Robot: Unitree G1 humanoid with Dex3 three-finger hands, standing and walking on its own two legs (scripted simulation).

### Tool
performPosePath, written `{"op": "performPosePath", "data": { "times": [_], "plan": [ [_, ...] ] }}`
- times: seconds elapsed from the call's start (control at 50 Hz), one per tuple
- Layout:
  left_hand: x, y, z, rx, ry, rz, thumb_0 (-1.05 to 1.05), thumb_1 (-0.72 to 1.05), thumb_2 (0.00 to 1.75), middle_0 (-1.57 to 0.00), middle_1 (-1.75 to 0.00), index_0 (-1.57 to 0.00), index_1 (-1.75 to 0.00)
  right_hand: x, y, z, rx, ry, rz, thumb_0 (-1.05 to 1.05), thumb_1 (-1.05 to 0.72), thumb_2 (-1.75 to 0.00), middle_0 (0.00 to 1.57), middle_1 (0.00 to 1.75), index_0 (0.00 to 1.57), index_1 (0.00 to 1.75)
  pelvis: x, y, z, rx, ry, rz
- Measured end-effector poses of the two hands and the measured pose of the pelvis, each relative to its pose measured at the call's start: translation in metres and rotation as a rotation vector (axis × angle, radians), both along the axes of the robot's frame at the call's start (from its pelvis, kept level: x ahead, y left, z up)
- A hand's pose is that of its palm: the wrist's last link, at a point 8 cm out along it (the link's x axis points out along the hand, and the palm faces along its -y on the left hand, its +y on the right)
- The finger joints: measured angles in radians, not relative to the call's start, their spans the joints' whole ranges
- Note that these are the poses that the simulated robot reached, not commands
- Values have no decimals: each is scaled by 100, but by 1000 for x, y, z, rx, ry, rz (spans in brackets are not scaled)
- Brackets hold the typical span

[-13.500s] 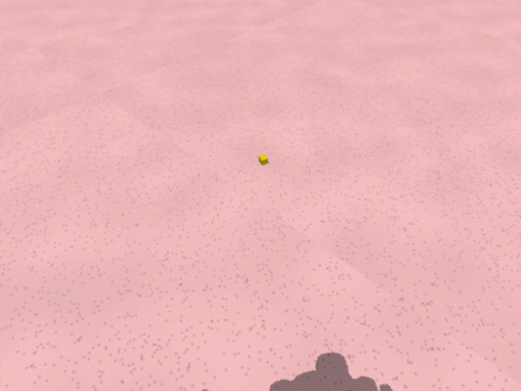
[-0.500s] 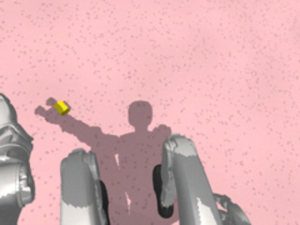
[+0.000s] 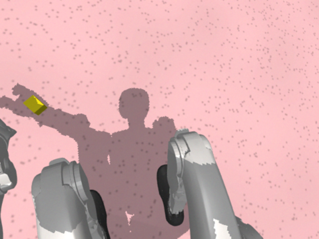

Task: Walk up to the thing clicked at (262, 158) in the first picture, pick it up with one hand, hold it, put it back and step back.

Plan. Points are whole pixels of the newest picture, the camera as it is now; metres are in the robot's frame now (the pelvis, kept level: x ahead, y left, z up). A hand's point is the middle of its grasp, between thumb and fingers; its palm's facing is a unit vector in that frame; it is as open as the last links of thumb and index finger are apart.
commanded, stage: rise first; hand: left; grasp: from above
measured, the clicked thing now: (35, 105) +0.52 +0.27 -0.32
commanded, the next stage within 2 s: none
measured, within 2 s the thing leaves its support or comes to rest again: neither
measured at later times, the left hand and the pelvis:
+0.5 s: hand (0, 110) +0.48 +0.31 -0.20, palm faces -0.29 -0.31 -0.91, open 13.6 cm; pelvis +0.00 +0.00 -0.03, yaw -3 degrees
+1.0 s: hand (4, 107) +0.49 +0.31 -0.22, palm faces -0.30 -0.30 -0.91, open 13.6 cm; pelvis +0.00 +0.00 -0.03, yaw -4 degrees
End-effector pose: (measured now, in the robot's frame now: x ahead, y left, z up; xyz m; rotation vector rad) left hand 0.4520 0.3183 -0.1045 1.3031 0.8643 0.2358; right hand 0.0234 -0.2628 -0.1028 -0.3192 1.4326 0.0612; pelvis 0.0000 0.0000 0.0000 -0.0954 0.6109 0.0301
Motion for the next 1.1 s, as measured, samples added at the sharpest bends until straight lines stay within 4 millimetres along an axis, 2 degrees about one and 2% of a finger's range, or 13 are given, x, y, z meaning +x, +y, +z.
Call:
{"op": "performPosePath", "data": {
  "times": [0.22, 0.64, 1.1],
  "plan": [
    [15, -2, -23, -1, -19, 36, 0, -47, 92, -12, -111, -15, -108, -1, -1, -8, 18, 13, 36, 0, -92, -90, 20, 30, 20, 30, 2, 1, -17, -17, -12, -12],
    [33, -6, -48, -9, -7, 35, 0, -47, 91, -12, -110, -15, -108, -34, 7, 2, 38, 97, 25, 0, -93, -91, 20, 30, 20, 30, 3, 3, -27, -47, -28, -29],
    [41, -9, -56, -11, -10, 22, 0, -48, 91, -15, -106, -16, -105, -28, 10, 11, 35, 70, 69, 0, -93, -91, 20, 30, 20, 30, 2, 4, -27, -65, -40, -39]
  ]
}}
